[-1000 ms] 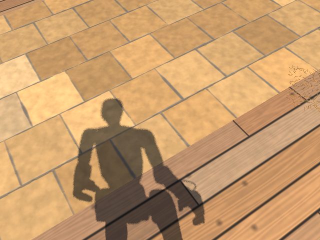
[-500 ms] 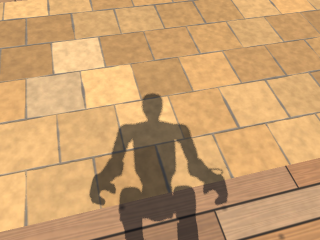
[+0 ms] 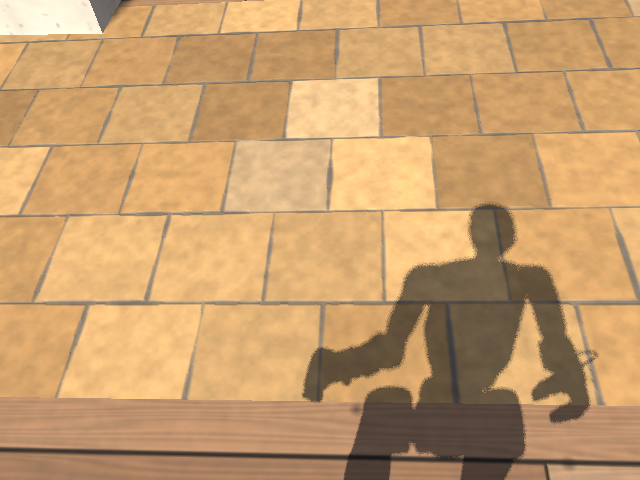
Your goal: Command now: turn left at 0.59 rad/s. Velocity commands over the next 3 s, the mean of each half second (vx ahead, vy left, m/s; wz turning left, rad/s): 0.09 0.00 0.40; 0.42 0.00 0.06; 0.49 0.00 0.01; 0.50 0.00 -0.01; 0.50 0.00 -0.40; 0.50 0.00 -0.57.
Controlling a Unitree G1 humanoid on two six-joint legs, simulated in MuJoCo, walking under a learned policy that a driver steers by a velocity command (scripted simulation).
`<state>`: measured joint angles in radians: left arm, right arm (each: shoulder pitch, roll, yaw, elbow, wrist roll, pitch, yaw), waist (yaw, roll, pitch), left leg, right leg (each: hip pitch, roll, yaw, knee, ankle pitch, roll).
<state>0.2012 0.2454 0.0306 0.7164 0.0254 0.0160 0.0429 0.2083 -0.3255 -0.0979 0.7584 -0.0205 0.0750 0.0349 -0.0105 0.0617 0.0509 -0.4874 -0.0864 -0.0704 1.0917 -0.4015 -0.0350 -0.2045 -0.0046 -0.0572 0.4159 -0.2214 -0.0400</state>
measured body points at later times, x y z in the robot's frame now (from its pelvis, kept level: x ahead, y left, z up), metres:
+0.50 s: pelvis +0.01 +0.05 +0.01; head +0.01 +0.07 +0.46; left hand +0.04 +0.33 -0.13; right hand +0.14 -0.20 -0.10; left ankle -0.04 +0.11 -0.74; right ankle +0.06 -0.09 -0.68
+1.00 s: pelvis +0.23 +0.02 +0.00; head +0.25 +0.00 +0.45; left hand +0.23 +0.29 -0.12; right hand +0.35 -0.23 -0.14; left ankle +0.20 +0.16 -0.67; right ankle +0.23 -0.05 -0.74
